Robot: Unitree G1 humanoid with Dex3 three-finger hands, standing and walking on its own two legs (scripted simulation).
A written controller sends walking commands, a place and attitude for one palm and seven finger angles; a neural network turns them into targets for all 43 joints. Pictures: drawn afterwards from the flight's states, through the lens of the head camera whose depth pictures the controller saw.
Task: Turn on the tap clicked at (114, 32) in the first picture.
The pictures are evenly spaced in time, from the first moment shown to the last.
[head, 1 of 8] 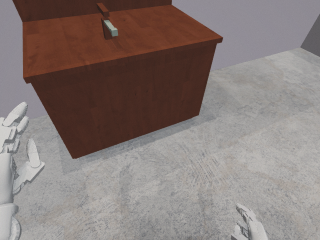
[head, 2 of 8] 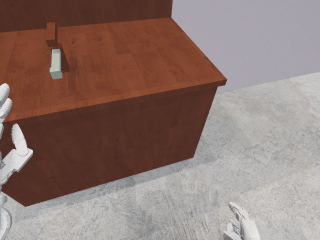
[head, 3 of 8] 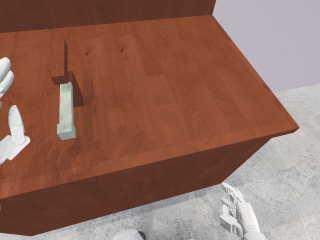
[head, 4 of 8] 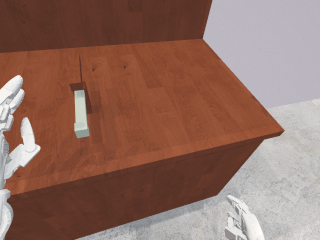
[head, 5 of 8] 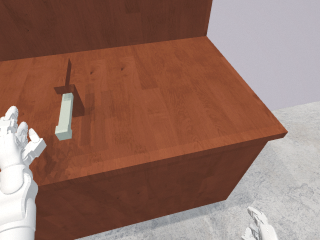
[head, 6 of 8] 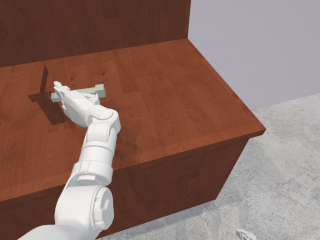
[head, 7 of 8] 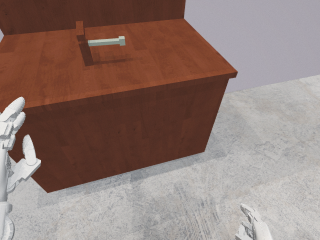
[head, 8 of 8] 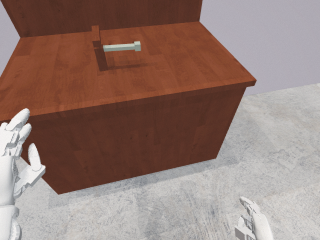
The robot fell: no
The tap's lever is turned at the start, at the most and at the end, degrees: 0 85 85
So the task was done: yes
